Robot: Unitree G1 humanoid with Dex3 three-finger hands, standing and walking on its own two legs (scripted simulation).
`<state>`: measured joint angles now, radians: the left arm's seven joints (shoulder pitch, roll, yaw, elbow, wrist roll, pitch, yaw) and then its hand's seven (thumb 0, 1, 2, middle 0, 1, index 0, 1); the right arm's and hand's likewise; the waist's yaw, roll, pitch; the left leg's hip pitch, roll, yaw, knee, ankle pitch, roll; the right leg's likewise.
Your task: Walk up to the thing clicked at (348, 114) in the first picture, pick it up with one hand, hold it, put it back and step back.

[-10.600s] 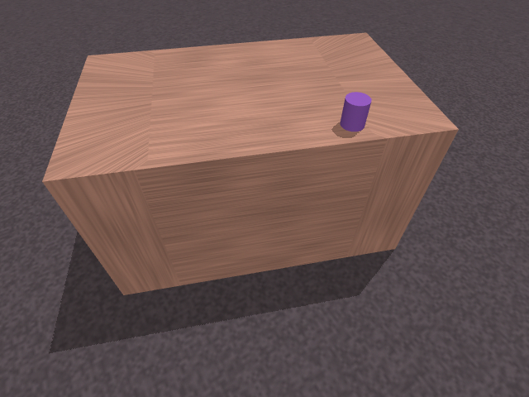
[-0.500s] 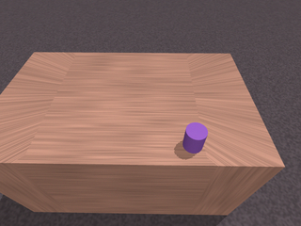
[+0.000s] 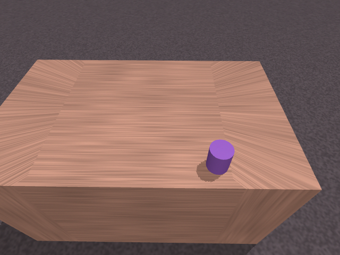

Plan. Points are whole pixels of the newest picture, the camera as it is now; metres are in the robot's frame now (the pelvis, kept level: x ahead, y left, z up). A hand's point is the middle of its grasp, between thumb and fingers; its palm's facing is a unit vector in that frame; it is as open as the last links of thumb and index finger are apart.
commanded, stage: stand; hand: right
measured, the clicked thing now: (219, 157) +0.43 -0.15 -0.09
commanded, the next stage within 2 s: rise first in 0.78 s
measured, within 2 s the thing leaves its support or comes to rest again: neither
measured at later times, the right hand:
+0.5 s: hand out of the picture +0.07 -0.25 -0.16, palm faces -0.01 +0.94 -0.34, open 7.4 cm
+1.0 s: hand out of the picture +0.11 -0.24 -0.15, palm faces +0.10 +0.94 -0.32, open 8.3 cm
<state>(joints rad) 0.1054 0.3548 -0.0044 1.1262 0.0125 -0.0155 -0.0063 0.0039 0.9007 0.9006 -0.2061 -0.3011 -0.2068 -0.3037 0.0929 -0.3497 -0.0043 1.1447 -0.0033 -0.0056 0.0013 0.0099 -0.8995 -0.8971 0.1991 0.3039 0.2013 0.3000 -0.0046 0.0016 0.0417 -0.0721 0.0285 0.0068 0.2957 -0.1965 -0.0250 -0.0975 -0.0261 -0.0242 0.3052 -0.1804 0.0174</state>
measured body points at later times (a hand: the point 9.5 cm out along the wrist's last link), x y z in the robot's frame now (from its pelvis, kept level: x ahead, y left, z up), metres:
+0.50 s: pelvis +0.00 +0.00 +0.00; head +0.01 +0.00 +0.45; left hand +0.08 +0.30 -0.13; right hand +0.07 -0.30 -0.13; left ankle -0.02 +0.13 -0.75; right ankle -0.01 -0.13 -0.75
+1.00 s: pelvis -0.02 +0.00 +0.00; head +0.02 +0.00 +0.44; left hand +0.10 +0.29 -0.13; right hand +0.10 -0.29 -0.13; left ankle -0.02 +0.13 -0.75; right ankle -0.01 -0.13 -0.75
